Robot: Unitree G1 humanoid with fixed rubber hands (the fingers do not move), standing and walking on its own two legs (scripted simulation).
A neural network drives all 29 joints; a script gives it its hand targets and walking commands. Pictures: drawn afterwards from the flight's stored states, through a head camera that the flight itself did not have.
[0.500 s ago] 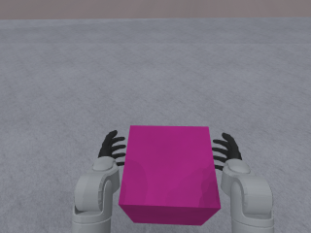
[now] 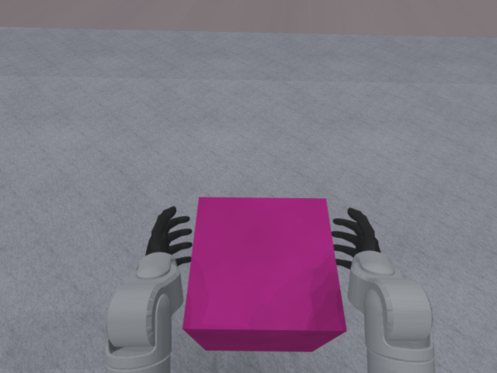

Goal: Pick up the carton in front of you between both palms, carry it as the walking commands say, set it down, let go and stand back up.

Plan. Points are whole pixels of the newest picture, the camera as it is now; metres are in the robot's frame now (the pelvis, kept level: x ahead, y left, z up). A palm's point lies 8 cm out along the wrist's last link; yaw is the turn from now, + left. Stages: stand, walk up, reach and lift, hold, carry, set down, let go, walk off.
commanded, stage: carry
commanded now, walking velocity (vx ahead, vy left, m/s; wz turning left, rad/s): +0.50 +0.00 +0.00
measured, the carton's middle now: (260, 281) +0.29 +0.00 -0.04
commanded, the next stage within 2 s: none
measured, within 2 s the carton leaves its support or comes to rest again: neither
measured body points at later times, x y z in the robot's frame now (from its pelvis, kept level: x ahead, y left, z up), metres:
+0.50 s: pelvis +0.31 -0.04 +0.01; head +0.34 -0.05 +0.45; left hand +0.58 +0.12 +0.08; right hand +0.60 -0.17 +0.07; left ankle +0.16 +0.07 -0.65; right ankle +0.40 -0.11 -0.73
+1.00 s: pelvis +0.47 +0.00 +0.01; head +0.45 +0.00 +0.46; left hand +0.74 +0.15 +0.10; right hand +0.75 -0.14 +0.10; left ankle +0.44 +0.10 -0.73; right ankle +0.40 -0.11 -0.73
